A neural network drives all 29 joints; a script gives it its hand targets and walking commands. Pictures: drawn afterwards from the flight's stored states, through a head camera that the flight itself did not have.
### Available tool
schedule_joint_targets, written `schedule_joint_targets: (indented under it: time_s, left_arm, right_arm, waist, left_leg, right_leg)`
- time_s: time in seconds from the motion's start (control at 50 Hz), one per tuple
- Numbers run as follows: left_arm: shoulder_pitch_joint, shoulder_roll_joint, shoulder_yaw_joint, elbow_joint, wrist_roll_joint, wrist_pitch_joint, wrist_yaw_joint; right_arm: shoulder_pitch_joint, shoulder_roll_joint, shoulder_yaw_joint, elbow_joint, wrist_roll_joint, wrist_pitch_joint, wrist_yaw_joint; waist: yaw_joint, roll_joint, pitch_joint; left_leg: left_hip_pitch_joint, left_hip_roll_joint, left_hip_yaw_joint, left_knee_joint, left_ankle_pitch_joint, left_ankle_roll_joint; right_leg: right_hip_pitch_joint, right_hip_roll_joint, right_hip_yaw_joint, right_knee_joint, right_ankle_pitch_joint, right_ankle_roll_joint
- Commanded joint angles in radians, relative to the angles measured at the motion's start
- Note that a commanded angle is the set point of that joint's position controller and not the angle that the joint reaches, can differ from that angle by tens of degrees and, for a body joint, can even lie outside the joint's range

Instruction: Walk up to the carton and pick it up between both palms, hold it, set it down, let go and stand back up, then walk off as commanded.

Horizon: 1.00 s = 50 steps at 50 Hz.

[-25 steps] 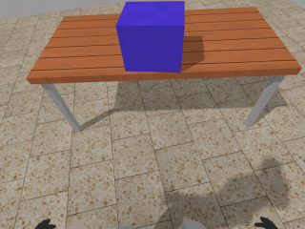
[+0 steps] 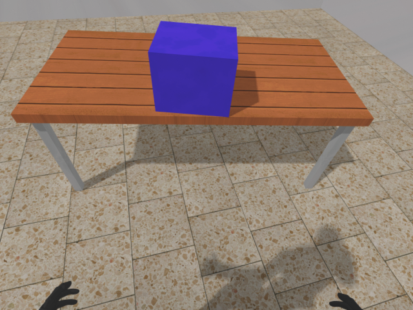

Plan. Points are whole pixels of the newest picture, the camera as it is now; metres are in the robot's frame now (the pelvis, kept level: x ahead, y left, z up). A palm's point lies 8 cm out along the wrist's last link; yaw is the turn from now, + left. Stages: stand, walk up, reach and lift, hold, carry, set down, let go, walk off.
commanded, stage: walk off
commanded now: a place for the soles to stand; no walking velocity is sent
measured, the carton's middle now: (195, 69) +0.95 +0.01 -0.06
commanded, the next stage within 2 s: stand in 0.14 s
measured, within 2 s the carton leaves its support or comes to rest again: neither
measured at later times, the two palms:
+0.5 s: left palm out of the picture +0.09 +0.30 -0.10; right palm out of the picture +0.10 -0.30 -0.11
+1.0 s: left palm out of the picture +0.10 +0.29 -0.10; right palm out of the picture +0.07 -0.31 -0.11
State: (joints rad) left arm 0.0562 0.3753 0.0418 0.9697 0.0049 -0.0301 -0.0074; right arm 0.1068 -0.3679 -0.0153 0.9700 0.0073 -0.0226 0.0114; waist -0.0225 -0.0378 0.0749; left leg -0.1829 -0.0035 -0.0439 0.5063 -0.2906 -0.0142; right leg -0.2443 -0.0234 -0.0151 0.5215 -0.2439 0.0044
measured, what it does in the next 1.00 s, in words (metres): stands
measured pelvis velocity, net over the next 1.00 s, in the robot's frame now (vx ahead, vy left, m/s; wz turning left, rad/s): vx -0.01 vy -0.01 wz -0.02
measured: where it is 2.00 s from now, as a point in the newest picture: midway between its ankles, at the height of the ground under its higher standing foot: outside the picture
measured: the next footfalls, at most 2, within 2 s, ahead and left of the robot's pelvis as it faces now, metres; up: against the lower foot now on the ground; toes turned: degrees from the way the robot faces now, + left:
none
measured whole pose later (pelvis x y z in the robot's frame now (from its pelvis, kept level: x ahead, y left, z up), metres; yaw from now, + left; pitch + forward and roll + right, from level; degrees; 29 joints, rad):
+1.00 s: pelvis -0.01 -0.01 +0.01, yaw -1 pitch -3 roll +0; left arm 0.04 0.35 0.00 1.14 0.01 -0.01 -0.01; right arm 0.10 -0.36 -0.01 1.11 -0.01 0.00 0.00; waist 0.00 0.02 0.06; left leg -0.09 0.03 -0.03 0.34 -0.20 -0.04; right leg -0.16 0.00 -0.01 0.35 -0.14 -0.01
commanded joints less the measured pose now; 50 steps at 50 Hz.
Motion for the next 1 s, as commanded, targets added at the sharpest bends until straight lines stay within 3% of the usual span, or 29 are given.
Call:
schedule_joint_targets:
  time_s: [0.0,0.06,0.12,0.14,0.24,0.3,0.34,0.36,0.38,0.4,0.42,0.44,0.56,0.58,0.6,0.62,0.64,0.68,0.72,0.74,0.76,0.78,0.8,0.82,0.86,0.88,0.94,0.96,0.98]
  left_arm:
    - [-0.064,0.199,0.032,-0.068,-0.003,-0.024,0.005]
    - [-0.057,0.208,0.033,-0.066,0.002,-0.02,0.008]
    - [-0.065,0.193,0.025,-0.055,-0.004,-0.012,0.009]
    - [-0.058,0.193,0.023,-0.003,0.001,-0.007,0.006]
    - [-0.058,0.182,0.013,0.04,0.012,-0.008,0.004]
    - [-0.081,0.178,-0.001,0.055,-0.004,-0.007,0.004]
    - [-0.065,0.206,0.015,0.098,0.012,-0.009,0.014]
    - [-0.062,0.194,0.014,0.091,0.01,-0.013,0.01]
    - [-0.074,0.174,0.005,0.087,0.008,-0.008,0.005]
    - [-0.07,0.196,0.011,0.089,0.003,-0.01,0.005]
    - [-0.093,0.212,0.016,0.093,0.005,-0.012,0.01]
    - [-0.078,0.164,0.001,0.096,0.013,-0.009,0.011]
    - [-0.087,0.231,0.01,0.127,0.004,-0.005,0.008]
    - [-0.064,0.211,0.009,0.107,0.008,-0.011,0.014]
    - [-0.043,0.206,0.006,0.12,0.001,-0.013,0.01]
    - [-0.069,0.224,0.009,0.13,0.005,-0.012,0.012]
    - [-0.065,0.224,0.003,0.133,0.007,-0.015,0.013]
    - [-0.075,0.2,-0.001,0.124,0.012,-0.006,0.013]
    - [-0.066,0.202,0.011,0.128,0.003,-0.004,0.014]
    - [-0.097,0.199,0.003,0.1,0.008,-0.008,0.011]
    - [-0.103,0.199,0.007,0.102,0.012,0.0,0.013]
    - [-0.069,0.182,0.001,0.12,0.011,-0.006,0.011]
    - [-0.051,0.184,-0.002,0.121,0.008,-0.005,0.007]
    - [-0.072,0.191,-0.004,0.131,0.005,0.002,0.008]
    - [-0.062,0.177,-0.007,0.116,0.004,0.005,0.009]
    - [-0.08,0.191,-0.005,0.106,0.012,0.0,0.011]
    - [-0.09,0.205,-0.003,0.117,0.002,0.003,0.003]
    - [-0.092,0.203,-0.002,0.109,0.013,-0.001,0.009]
    - [-0.076,0.169,-0.007,0.108,0.007,-0.003,0.013]
  right_arm:
    - [-0.038,-0.202,-0.045,-0.077,0.004,-0.015,-0.007]
    - [-0.05,-0.219,-0.04,-0.067,0.004,-0.016,-0.012]
    - [-0.061,-0.206,-0.043,-0.056,-0.004,-0.007,-0.013]
    - [-0.084,-0.188,-0.04,-0.041,-0.016,-0.013,-0.015]
    - [-0.054,-0.159,-0.023,-0.006,-0.014,-0.015,-0.018]
    - [-0.057,-0.206,-0.033,0.034,-0.012,-0.003,-0.027]
    - [-0.085,-0.178,-0.027,0.016,-0.022,-0.008,-0.023]
    - [-0.075,-0.189,-0.025,0.014,-0.024,-0.005,-0.022]
    - [-0.087,-0.194,-0.034,0.024,-0.017,-0.005,-0.021]
    - [-0.067,-0.206,-0.028,0.04,-0.02,-0.003,-0.02]
    - [-0.091,-0.171,-0.027,0.03,-0.019,0.0,-0.017]
    - [-0.086,-0.195,-0.031,0.03,-0.019,-0.003,-0.015]
    - [-0.07,-0.152,-0.024,0.058,-0.028,0.01,-0.008]
    - [-0.054,-0.15,-0.027,0.061,-0.016,0.002,-0.009]
    - [-0.054,-0.206,-0.034,0.067,-0.023,-0.002,-0.014]
    - [-0.051,-0.156,-0.029,0.059,-0.021,-0.002,-0.013]
    - [-0.068,-0.162,-0.03,0.062,-0.029,0.005,-0.016]
    - [-0.066,-0.202,-0.03,0.076,-0.02,-0.001,-0.016]
    - [-0.076,-0.198,-0.032,0.058,-0.025,0.0,-0.021]
    - [-0.056,-0.183,-0.034,0.057,-0.017,-0.008,-0.019]
    - [-0.094,-0.186,-0.031,0.061,-0.02,-0.007,-0.018]
    - [-0.062,-0.178,-0.026,0.066,-0.022,-0.006,-0.013]
    - [-0.07,-0.186,-0.03,0.07,-0.027,-0.006,-0.016]
    - [-0.038,-0.206,-0.029,0.075,-0.013,0.003,-0.014]
    - [-0.073,-0.204,-0.032,0.073,-0.012,0.005,-0.016]
    - [-0.072,-0.166,-0.023,0.077,-0.011,0.006,-0.016]
    - [-0.062,-0.213,-0.032,0.082,-0.016,0.007,-0.02]
    - [-0.039,-0.211,-0.035,0.084,-0.027,0.004,-0.022]
    - [-0.038,-0.192,-0.027,0.089,-0.025,0.001,-0.019]
  waist:
    - [0.003,0.072,-0.196]
    - [0.013,0.071,-0.165]
    - [0.013,0.055,-0.124]
    - [0.039,0.102,-0.126]
    - [0.04,0.034,-0.121]
    - [0.023,-0.02,-0.045]
    - [0.011,0.041,-0.073]
    - [0.028,-0.003,-0.052]
    - [0.03,0.032,-0.076]
    - [0.027,-0.02,-0.086]
    - [0.019,-0.01,-0.039]
    - [0.002,-0.003,-0.057]
    - [0.02,0.056,-0.087]
    - [0.023,0.023,-0.088]
    - [0.028,0.057,-0.06]
    - [0.004,0.009,-0.086]
    - [0.026,0.067,-0.06]
    - [0.03,0.028,-0.06]
    - [0.033,0.103,-0.13]
    - [0.001,0.023,-0.103]
    - [0.032,0.076,-0.075]
    - [0.025,0.039,-0.074]
    - [0.054,0.023,-0.084]
    - [0.013,0.043,-0.09]
    - [0.052,0.027,-0.05]
    - [0.029,0.035,-0.088]
    - [0.041,-0.034,-0.091]
    - [0.018,0.062,-0.058]
    - [0.024,0.039,-0.087]
  left_leg:
    - [-0.01,0.104,-0.084,-0.105,0.234,0.083]
    - [-0.031,0.103,-0.087,-0.096,0.332,0.08]
    - [-0.035,0.12,-0.113,-0.128,0.264,0.096]
    - [-0.025,0.126,-0.106,-0.18,0.214,0.067]
    - [0.025,0.11,-0.096,-0.177,0.294,0.041]
    - [0.053,0.109,-0.092,-0.202,0.234,0.042]
    - [0.071,0.108,-0.078,-0.213,0.221,0.038]
    - [0.051,0.106,-0.09,-0.224,0.186,0.038]
    - [0.066,0.106,-0.08,-0.212,0.155,0.035]
    - [0.07,0.092,-0.082,-0.235,0.166,0.032]
    - [0.069,0.104,-0.079,-0.246,0.152,0.035]
    - [0.089,0.102,-0.078,-0.201,0.142,0.036]
    - [0.061,0.095,-0.051,-0.229,0.128,0.021]
    - [0.049,0.106,-0.077,-0.238,0.133,0.03]
    - [0.041,0.109,-0.076,-0.237,0.163,0.04]
    - [0.05,0.109,-0.072,-0.242,0.157,0.033]
    - [0.05,0.115,-0.077,-0.243,0.186,0.038]
    - [0.024,0.117,-0.088,-0.227,0.149,0.046]
    - [0.055,0.113,-0.062,-0.241,0.155,0.038]
    - [0.063,0.107,-0.071,-0.249,0.159,0.036]
    - [0.035,0.112,-0.073,-0.246,0.143,0.029]
    - [0.021,0.108,-0.078,-0.254,0.107,0.028]
    - [0.033,0.111,-0.071,-0.242,0.121,0.03]
    - [0.049,0.108,-0.077,-0.254,0.135,0.023]
    - [0.012,0.116,-0.078,-0.245,0.113,0.028]
    - [0.048,0.109,-0.07,-0.24,0.115,0.033]
    - [0.057,0.114,-0.074,-0.237,0.13,0.023]
    - [0.04,0.107,-0.057,-0.238,0.128,0.029]
    - [0.051,0.119,-0.074,-0.248,0.137,0.03]
  right_leg:
    - [0.166,-0.099,0.098,-0.069,0.221,-0.048]
    - [0.159,-0.099,0.09,-0.038,0.275,-0.055]
    - [0.101,-0.089,0.078,-0.056,0.166,-0.041]
    - [0.141,-0.096,0.112,-0.123,0.144,-0.052]
    - [0.17,-0.098,0.104,-0.148,0.214,-0.039]
    - [0.108,-0.104,0.115,-0.217,0.205,-0.027]
    - [0.138,-0.098,0.111,-0.222,0.202,-0.018]
    - [0.116,-0.091,0.086,-0.22,0.131,-0.016]
    - [0.129,-0.1,0.106,-0.241,0.143,-0.018]
    - [0.12,-0.09,0.095,-0.242,0.082,-0.011]
    - [0.081,-0.103,0.105,-0.258,0.043,-0.018]
    - [0.053,-0.091,0.117,-0.269,0.038,-0.017]
    - [0.123,-0.117,0.142,-0.281,0.055,-0.025]
    - [0.133,-0.111,0.138,-0.271,0.083,-0.026]
    - [0.13,-0.103,0.132,-0.26,0.122,-0.025]
    - [0.133,-0.104,0.127,-0.253,0.102,-0.034]
    - [0.126,-0.113,0.135,-0.259,0.123,-0.033]
    - [0.134,-0.106,0.131,-0.261,0.115,-0.038]
    - [0.166,-0.126,0.152,-0.261,0.081,-0.047]
    - [0.133,-0.096,0.129,-0.245,0.084,-0.033]
    - [0.12,-0.093,0.136,-0.257,0.08,-0.039]
    - [0.138,-0.084,0.102,-0.252,0.057,-0.017]
    - [0.14,-0.097,0.125,-0.26,0.061,-0.027]
    - [0.113,-0.1,0.129,-0.266,0.038,-0.024]
    - [0.117,-0.111,0.147,-0.271,0.05,-0.038]
    - [0.118,-0.103,0.134,-0.266,0.039,-0.032]
    - [0.11,-0.111,0.16,-0.291,0.027,-0.027]
    - [0.103,-0.113,0.167,-0.27,0.055,-0.033]
    - [0.127,-0.101,0.134,-0.258,0.107,-0.024]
